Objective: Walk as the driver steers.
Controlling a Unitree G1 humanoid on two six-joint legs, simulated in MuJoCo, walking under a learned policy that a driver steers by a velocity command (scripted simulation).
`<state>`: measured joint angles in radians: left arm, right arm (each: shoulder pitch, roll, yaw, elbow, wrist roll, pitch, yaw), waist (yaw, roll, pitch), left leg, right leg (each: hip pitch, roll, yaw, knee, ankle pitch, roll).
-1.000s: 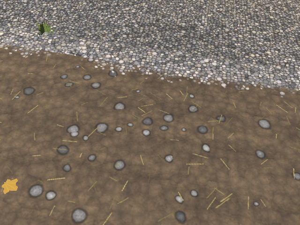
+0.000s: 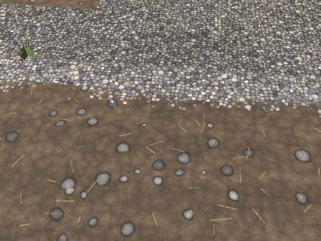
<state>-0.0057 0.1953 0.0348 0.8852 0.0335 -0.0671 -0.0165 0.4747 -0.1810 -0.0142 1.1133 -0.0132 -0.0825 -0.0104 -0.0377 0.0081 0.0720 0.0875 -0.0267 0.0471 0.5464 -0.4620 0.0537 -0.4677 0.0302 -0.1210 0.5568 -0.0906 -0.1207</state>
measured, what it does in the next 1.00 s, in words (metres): walks ahead, turning right: left foot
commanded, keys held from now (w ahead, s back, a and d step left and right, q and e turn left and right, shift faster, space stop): w+e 0.70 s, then w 0.30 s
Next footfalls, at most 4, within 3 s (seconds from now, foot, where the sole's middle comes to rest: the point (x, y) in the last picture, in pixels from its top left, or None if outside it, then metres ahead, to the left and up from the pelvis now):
0.52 left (149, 231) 0.49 0.07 -0.75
1.04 right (219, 195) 0.62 -0.23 -0.75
1.58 left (202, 132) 0.96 -0.20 -0.75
2.10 right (234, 90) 1.23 -0.41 -0.75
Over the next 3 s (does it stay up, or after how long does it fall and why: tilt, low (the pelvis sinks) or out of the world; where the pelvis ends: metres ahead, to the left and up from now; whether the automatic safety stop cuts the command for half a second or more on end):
stays up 1.46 -0.30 0.03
